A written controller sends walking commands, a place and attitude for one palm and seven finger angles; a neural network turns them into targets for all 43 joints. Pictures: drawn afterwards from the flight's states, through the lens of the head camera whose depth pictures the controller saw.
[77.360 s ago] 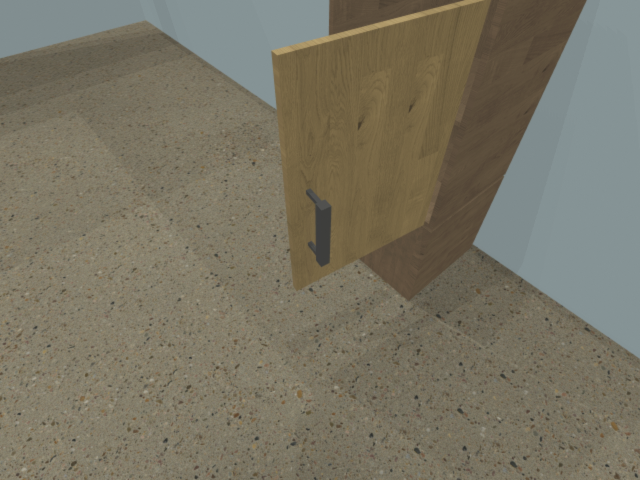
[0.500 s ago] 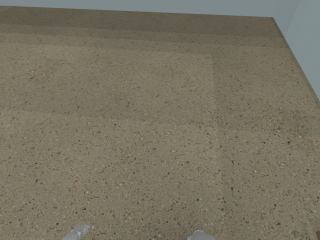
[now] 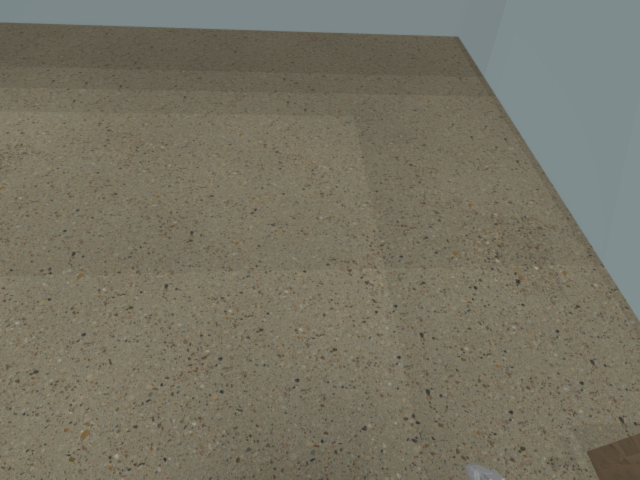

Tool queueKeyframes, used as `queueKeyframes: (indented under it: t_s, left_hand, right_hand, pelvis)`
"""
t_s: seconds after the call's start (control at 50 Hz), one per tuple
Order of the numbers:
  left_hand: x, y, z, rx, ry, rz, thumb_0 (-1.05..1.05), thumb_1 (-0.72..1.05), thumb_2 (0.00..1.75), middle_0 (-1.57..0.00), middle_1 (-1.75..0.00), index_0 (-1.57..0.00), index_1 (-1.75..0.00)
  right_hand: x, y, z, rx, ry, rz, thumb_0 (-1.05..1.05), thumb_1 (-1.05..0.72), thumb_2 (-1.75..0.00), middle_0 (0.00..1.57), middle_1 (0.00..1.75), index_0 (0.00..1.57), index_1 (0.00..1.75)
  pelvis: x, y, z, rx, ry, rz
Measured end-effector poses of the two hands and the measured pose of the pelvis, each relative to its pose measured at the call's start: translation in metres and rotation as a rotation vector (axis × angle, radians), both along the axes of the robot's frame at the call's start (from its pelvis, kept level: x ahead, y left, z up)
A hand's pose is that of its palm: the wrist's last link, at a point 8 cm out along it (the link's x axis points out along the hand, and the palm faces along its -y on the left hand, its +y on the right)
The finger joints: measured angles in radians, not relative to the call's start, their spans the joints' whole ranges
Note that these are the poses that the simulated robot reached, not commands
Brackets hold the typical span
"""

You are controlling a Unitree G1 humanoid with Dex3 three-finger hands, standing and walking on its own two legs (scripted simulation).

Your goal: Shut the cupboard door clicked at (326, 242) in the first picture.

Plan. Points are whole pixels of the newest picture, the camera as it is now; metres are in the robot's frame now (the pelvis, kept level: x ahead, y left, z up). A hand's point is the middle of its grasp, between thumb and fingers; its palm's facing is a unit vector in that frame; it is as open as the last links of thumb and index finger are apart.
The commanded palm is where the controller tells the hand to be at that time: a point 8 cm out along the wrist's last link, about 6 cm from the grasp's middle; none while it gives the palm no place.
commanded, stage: turn to face it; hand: left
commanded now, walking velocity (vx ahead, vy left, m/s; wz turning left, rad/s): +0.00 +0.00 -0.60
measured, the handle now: out of the picture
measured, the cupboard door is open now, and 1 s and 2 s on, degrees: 5 5 5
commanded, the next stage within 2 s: none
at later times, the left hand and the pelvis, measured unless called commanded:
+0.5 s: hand (227, 444) +0.18 +0.15 -0.14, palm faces -0.30 -0.91 -0.28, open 7.3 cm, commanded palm none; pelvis +0.02 -0.02 +0.00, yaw -19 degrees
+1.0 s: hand (256, 391) +0.26 +0.12 -0.15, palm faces -0.56 -0.80 -0.22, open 7.4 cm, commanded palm none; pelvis +0.05 +0.01 +0.01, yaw -37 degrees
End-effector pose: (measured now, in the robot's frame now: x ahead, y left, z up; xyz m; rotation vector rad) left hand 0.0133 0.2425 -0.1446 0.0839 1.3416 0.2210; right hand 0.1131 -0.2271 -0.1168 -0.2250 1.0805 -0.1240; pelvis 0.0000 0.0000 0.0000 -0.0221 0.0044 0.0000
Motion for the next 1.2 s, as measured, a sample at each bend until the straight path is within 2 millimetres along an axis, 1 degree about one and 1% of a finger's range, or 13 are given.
queueKeyframes:
  t_s: [0.1,0.18,0.26,0.34,0.38,0.46,0.56,0.7,0.76,0.88,0.98,1.12,1.2]
  left_hand:
    - [0.044,0.018,0.011,0.008,-0.049,-0.081,0.00,0.91,0.90,-0.20,-0.30,-0.20,-0.30]
    - [0.080,0.021,0.022,0.027,-0.083,-0.159,0.00,0.91,0.90,-0.20,-0.30,-0.20,-0.30]
    - [0.118,0.009,0.029,0.051,-0.113,-0.259,0.00,0.91,0.90,-0.20,-0.30,-0.20,-0.30]
    - [0.154,-0.014,0.031,0.079,-0.166,-0.361,0.00,0.91,0.90,-0.20,-0.30,-0.20,-0.30]
    - [0.166,-0.026,0.030,0.094,-0.197,-0.400,0.00,0.91,0.90,-0.20,-0.30,-0.20,-0.30]
    - [0.175,-0.044,0.035,0.089,-0.195,-0.445,0.00,0.91,0.90,-0.20,-0.30,-0.20,-0.30]
    - [0.180,-0.055,0.031,0.051,-0.159,-0.494,0.00,0.91,0.90,-0.20,-0.30,-0.20,-0.30]
    - [0.201,-0.048,0.007,-0.009,-0.118,-0.547,0.00,0.90,0.90,-0.20,-0.30,-0.20,-0.30]
    - [0.215,-0.043,0.002,-0.016,-0.099,-0.579,0.00,0.91,0.90,-0.20,-0.30,-0.20,-0.30]
    - [0.246,-0.049,0.017,-0.021,-0.114,-0.650,0.00,0.91,0.90,-0.20,-0.30,-0.20,-0.30]
    - [0.266,-0.072,0.026,-0.008,-0.136,-0.735,0.00,0.91,0.90,-0.20,-0.30,-0.20,-0.30]
    - [0.282,-0.123,0.028,0.026,-0.219,-0.866,0.00,0.91,0.90,-0.20,-0.30,-0.20,-0.30]
    - [0.274,-0.135,0.034,0.034,-0.205,-0.898,0.00,0.91,0.90,-0.20,-0.30,-0.20,-0.30]
  right_hand:
    - [-0.020,-0.001,0.010,-0.022,0.034,-0.051,0.00,-0.90,-0.90,0.21,0.30,0.20,0.30]
    - [-0.042,-0.011,0.010,-0.025,0.070,-0.128,0.01,-0.90,-0.90,0.21,0.30,0.20,0.30]
    - [-0.072,-0.027,0.002,-0.014,0.107,-0.223,0.01,-0.90,-0.90,0.21,0.30,0.20,0.30]
    - [-0.106,-0.047,-0.017,0.007,0.153,-0.314,0.01,-0.90,-0.90,0.21,0.30,0.20,0.30]
    - [-0.120,-0.057,-0.027,0.011,0.185,-0.351,0.01,-0.90,-0.90,0.21,0.30,0.20,0.30]
    - [-0.132,-0.065,-0.023,0.001,0.214,-0.407,0.01,-0.90,-0.90,0.20,0.30,0.20,0.30]
    - [-0.125,-0.062,-0.010,-0.002,0.169,-0.448,0.01,-0.90,-0.90,0.20,0.30,0.19,0.30]
    - [-0.104,-0.040,-0.001,-0.037,0.081,-0.498,0.01,-0.90,-0.90,0.20,0.30,0.20,0.30]
    - [-0.105,-0.026,0.004,-0.047,0.072,-0.512,0.01,-0.90,-0.90,0.20,0.30,0.20,0.30]
    - [-0.129,-0.002,0.013,-0.025,0.119,-0.582,0.01,-0.90,-0.90,0.21,0.30,0.20,0.30]
    - [-0.161,0.006,0.006,0.012,0.155,-0.676,0.01,-0.90,-0.90,0.21,0.30,0.20,0.30]
    - [-0.214,-0.002,-0.027,0.068,0.198,-0.808,0.01,-0.90,-0.90,0.21,0.30,0.20,0.30]
    - [-0.222,-0.010,-0.023,0.058,0.209,-0.855,0.01,-0.90,-0.90,0.20,0.30,0.20,0.30]
  pelvis:
    - [0.006,0.007,0.009,-0.005,-0.003,-0.068]
    - [0.011,0.008,0.013,-0.013,0.001,-0.123]
    - [0.014,0.001,0.011,-0.010,0.003,-0.184]
    - [0.017,-0.014,0.000,0.011,0.004,-0.237]
    - [0.018,-0.019,-0.006,0.016,0.008,-0.264]
    - [0.020,-0.020,0.000,0.017,0.004,-0.305]
    - [0.026,-0.018,0.006,0.026,0.005,-0.354]
    - [0.046,0.003,-0.003,0.008,0.019,-0.443]
    - [0.050,0.010,-0.002,0.005,0.016,-0.490]
    - [0.054,0.014,0.011,-0.019,0.014,-0.564]
    - [0.054,0.009,0.012,-0.017,0.014,-0.631]
    - [0.043,-0.010,-0.006,0.014,0.004,-0.717]
    - [0.042,-0.012,0.000,0.017,-0.002,-0.757]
